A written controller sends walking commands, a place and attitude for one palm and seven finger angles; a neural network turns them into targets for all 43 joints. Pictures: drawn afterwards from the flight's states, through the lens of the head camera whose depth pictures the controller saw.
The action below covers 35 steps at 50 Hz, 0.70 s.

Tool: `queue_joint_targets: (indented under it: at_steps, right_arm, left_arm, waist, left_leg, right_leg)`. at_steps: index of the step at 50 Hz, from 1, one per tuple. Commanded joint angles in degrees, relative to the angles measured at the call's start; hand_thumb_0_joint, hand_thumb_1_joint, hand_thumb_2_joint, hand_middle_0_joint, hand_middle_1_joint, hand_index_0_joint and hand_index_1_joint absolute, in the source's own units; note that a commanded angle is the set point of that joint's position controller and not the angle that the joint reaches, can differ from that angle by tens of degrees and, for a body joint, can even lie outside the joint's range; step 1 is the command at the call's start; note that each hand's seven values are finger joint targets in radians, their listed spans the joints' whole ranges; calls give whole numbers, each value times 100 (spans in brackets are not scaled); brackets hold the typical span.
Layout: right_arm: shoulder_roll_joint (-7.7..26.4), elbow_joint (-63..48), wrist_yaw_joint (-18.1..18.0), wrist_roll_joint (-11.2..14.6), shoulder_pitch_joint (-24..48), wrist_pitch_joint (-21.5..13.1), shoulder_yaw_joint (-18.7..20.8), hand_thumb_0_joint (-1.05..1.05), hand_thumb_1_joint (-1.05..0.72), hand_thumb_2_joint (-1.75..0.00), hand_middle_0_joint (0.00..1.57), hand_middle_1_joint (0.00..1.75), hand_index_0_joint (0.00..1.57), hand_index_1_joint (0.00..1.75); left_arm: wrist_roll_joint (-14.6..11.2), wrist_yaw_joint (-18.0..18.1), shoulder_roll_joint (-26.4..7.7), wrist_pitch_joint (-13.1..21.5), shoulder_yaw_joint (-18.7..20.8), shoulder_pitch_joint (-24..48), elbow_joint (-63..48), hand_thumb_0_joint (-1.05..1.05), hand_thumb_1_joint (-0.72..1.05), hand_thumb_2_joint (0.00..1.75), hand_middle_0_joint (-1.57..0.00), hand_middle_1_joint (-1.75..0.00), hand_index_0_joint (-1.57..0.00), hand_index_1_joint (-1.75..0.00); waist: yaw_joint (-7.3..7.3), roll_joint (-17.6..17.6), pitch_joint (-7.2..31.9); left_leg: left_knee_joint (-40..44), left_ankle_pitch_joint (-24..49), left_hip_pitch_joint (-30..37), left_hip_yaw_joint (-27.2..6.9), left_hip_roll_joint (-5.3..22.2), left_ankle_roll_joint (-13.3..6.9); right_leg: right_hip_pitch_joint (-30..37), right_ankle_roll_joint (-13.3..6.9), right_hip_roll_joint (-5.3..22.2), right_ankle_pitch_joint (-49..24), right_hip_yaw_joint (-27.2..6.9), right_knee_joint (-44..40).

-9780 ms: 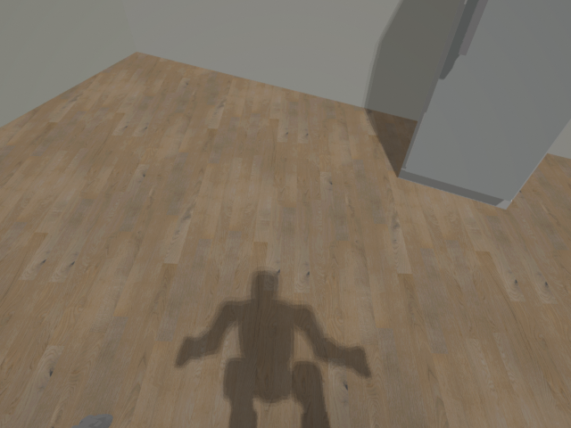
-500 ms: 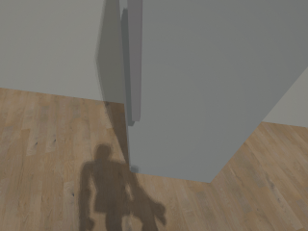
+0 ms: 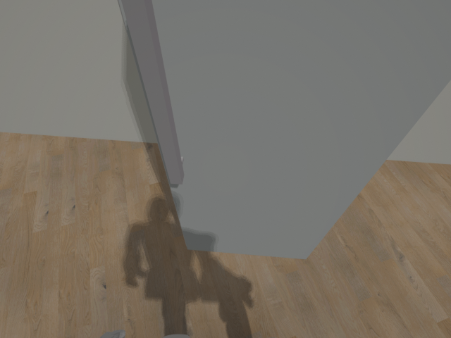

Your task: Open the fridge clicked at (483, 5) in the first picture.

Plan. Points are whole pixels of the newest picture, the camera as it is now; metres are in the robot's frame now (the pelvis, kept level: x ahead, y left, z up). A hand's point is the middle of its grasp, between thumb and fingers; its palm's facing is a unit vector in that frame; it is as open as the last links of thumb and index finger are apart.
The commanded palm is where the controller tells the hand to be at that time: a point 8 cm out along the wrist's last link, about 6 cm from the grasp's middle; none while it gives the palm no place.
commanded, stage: come to a stop and stand still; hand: left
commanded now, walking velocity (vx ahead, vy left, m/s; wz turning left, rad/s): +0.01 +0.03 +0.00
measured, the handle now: (164, 99) +0.46 +0.13 +0.16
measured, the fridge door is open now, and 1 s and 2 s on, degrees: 0 0 0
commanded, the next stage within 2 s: look again from close up in 1.24 s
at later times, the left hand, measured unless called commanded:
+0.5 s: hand out of the picture +0.03 +0.23 -0.15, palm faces -0.04 -0.95 -0.30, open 7.4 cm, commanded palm none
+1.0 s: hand out of the picture +0.06 +0.17 -0.16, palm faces -0.04 -0.97 -0.24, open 7.3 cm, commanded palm none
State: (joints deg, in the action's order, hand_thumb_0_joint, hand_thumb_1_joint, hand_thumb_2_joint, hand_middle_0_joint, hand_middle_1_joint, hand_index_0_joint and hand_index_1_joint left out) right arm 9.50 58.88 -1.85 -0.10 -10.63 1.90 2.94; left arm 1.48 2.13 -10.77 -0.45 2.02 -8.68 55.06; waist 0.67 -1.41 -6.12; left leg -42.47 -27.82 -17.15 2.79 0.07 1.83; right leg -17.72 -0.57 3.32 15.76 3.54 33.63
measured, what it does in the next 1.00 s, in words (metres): stands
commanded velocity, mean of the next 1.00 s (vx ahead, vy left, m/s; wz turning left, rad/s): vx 0.00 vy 0.00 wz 0.00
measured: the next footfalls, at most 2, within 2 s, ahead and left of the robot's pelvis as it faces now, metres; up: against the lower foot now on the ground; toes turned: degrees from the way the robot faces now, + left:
none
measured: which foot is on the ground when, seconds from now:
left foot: down 0.00-1.00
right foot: down 0.00-1.00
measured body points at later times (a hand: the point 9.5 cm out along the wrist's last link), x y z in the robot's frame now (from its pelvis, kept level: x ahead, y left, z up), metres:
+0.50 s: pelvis +0.00 +0.02 +0.01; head +0.01 -0.01 +0.45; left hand +0.03 +0.28 -0.13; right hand +0.04 -0.21 -0.16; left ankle -0.01 +0.12 -0.73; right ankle +0.02 -0.12 -0.73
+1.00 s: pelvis +0.02 -0.01 +0.01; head +0.04 -0.03 +0.46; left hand +0.06 +0.22 -0.14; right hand +0.01 -0.23 -0.16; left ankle -0.01 +0.11 -0.73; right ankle +0.02 -0.12 -0.73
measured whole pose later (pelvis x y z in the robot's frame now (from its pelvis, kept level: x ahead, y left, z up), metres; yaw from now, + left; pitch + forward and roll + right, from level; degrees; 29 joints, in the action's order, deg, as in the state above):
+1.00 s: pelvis +0.02 -0.01 +0.01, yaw -2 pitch +0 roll +1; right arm 8.9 63.6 -1.4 -0.8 -16.2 -0.9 -0.5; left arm 0.5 1.6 -9.4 0.9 -0.7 -12.5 63.8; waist 0.5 1.6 -2.5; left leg -23.5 -15.8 -7.2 5.0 1.8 1.0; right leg -12.5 -1.1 1.1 14.7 2.6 27.5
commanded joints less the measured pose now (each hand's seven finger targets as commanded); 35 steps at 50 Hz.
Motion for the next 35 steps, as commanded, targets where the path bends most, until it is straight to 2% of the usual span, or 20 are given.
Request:
queue_joint_targets:
  at_steps: [1, 2, 3, 4, 5, 6, 7, 8, 9, 10, 11, 12, 15, 17, 19, 21, 25, 29, 35]
  right_arm:
    - [301, -29, 10, -51, -1000, -165, 11, 0, -90, -90, 20, 30, 20, 30]
    - [590, -157, 3, -111, -790, -205, 20, 0, -90, -90, 20, 30, 20, 30]
    - [709, -276, 26, -150, -452, -188, -10, 0, -90, -90, 20, 30, 20, 30]
    - [1107, -765, 82, 12, 477, -260, 90, 0, -90, -90, 20, 30, 20, 30]
    - [616, -988, 142, -62, 112, -202, 18, 0, -90, -90, 20, 30, 20, 30]
    - [512, -986, 168, -129, -179, -172, -38, 0, -90, -90, 20, 30, 20, 30]
    - [454, -956, 160, -124, -480, -199, -39, 0, -90, -90, 20, 30, 20, 30]
    - [537, -960, 150, -135, -638, -243, -52, 0, -90, -90, 20, 30, 20, 30]
    - [648, -994, 134, -139, -627, -281, -50, 0, -90, -90, 20, 30, 20, 30]
    - [734, -1042, 107, -121, -527, -295, -40, 0, -90, -90, 20, 30, 20, 30]
    - [729, -1075, 82, -120, -506, -329, -44, 0, -90, -90, 20, 30, 20, 30]
    - [771, -1069, 65, -109, -528, -339, -61, 0, -90, -90, 20, 30, 20, 30]
    - [838, -1005, 74, -104, -531, -333, -71, 0, -90, -90, 20, 30, 20, 30]
    - [841, -932, 75, -113, -554, -347, -89, 0, -90, -90, 20, 30, 20, 30]
    - [868, -839, 79, -110, -581, -356, -107, 0, -90, -90, 20, 30, 20, 30]
    - [858, -740, 78, -104, -603, -380, -129, 0, -90, -90, 20, 30, 20, 30]
    - [817, -499, 77, -86, -699, -386, -183, 0, -90, -90, 20, 30, 20, 30]
    - [737, -274, 69, -83, -748, -384, -224, 0, -90, -90, 20, 30, 20, 30]
    - [609, 5, 49, -79, -822, -392, -259, 0, -90, -90, 20, 30, 20, 30]
  left_arm:
    - [-63, 28, -702, -18, 203, -245, -234, 0, 90, 90, -20, -30, -20, -30]
    - [-102, -2, -454, -67, 165, -261, -315, 0, 90, 90, -20, -30, -20, -30]
    - [-80, 10, -310, -96, 132, -242, -313, 0, 90, 90, -20, -30, -20, -30]
    - [-120, 192, -541, 20, 5, -1307, 153, 0, 90, 90, -20, -30, -20, -30]
    - [-58, 131, -964, 56, 62, -754, -158, 0, 90, 90, -20, -30, -20, -30]
    - [-51, 74, -1028, 150, 63, -485, -237, 0, 90, 90, -20, -30, -20, -30]
    - [-37, 57, -999, 151, 45, -312, -297, 0, 90, 90, -20, -30, -20, -30]
    - [-27, 38, -854, 106, 18, -252, -321, 0, 90, 90, -20, -30, -20, -30]
    - [-15, 23, -696, 68, -6, -326, -313, 0, 90, 90, -20, -30, -20, -30]
    - [-11, 12, -596, 52, -39, -460, -266, 0, 90, 90, -20, -30, -20, -30]
    - [10, -16, -578, 72, -51, -484, -213, 0, 90, 90, -20, -30, -20, -30]
    - [-12, -26, -549, 76, -62, -536, -157, 0, 90, 90, -20, -30, -20, -30]
    - [-27, -47, -555, 61, -94, -638, -29, 0, 90, 90, -20, -30, -20, -30]
    - [-25, -60, -605, 79, -95, -643, 16, 0, 90, 90, -20, -30, -20, -30]
    - [-30, -62, -631, 88, -108, -683, 81, 0, 90, 90, -20, -30, -20, -30]
    - [-28, -64, -682, 119, -110, -702, 139, 0, 90, 90, -20, -30, -20, -30]
    - [-57, -56, -711, 150, -149, -693, 289, 0, 90, 90, -20, -30, -20, -30]
    - [-69, -50, -696, 165, -163, -699, 412, 0, 90, 90, -20, -30, -20, -30]
    - [-77, -38, -619, 192, -163, -718, 584, 0, 90, 90, -20, -30, -20, -30]
  waist:
    - [64, -289, 869]
    - [-82, 747, 636]
    - [-199, 993, 396]
    - [-567, 1241, 881]
    - [-219, 1023, 943]
    - [-53, 785, 891]
    - [117, 735, 685]
    - [129, 914, 505]
    - [49, 1110, 405]
    - [-61, 975, 325]
    - [-111, 816, 346]
    - [-119, 496, 352]
    - [-107, 198, 179]
    - [-86, 296, 163]
    - [-81, 219, 195]
    - [-95, 235, 339]
    - [-41, -46, 424]
    - [-39, 77, 339]
    - [-57, 48, 403]
  left_leg:
    - [2040, 2037, 1091, -160, 360, -138]
    - [2295, 2927, 639, -983, 1085, -495]
    - [2513, 2797, -185, -1176, 1458, -780]
    - [1080, 2764, 44, -412, 1173, -526]
    - [1116, 1137, -148, -214, 423, -273]
    - [1103, 898, 3, -127, 245, -201]
    - [1349, 969, 221, -289, 309, -244]
    - [1738, 1050, 190, -559, 530, -357]
    - [2136, 1101, 0, -845, 795, -469]
    - [2361, 1168, -145, -1006, 953, -565]
    - [2316, 1677, -105, -919, 924, -604]
    - [2290, 1806, -55, -843, 908, -588]
    - [2475, 887, -65, -721, 769, -519]
    - [2561, 924, 16, -673, 716, -507]
    - [2614, 861, 109, -646, 707, -499]
    - [2556, 1194, 269, -567, 674, -505]
    - [2417, 1542, 554, -408, 617, -450]
    - [2427, 1651, 592, -356, 601, -413]
    - [2380, 1850, 685, -271, 595, -370]
  right_leg:
    - [286, -419, 786, -2200, -816, -296]
    - [150, -65, 266, -866, -477, -201]
    - [522, 71, 52, 283, -195, -89]
    - [709, -165, 399, -568, -586, -243]
    - [315, -396, 712, 88, -1124, -636]
    - [77, -528, 886, 111, -1372, -737]
    - [-354, -492, 742, 522, -1146, -687]
    - [-480, -331, 365, 715, -769, -472]
    - [-322, -179, 49, 541, -377, -197]
    - [-119, -107, -59, 356, -202, -95]
    - [17, -91, -51, 140, -189, -97]
    - [85, -90, -32, 33, -259, -171]
    - [82, -87, 74, -7, -473, -500]
    - [105, -101, 96, -141, -519, -563]
    - [131, -100, 127, -169, -560, -657]
    - [255, -99, 182, -373, -574, -727]
    - [277, -96, 284, -560, -688, -881]
    - [306, -108, 311, -635, -706, -950]
    - [475, -140, 345, -945, -704, -986]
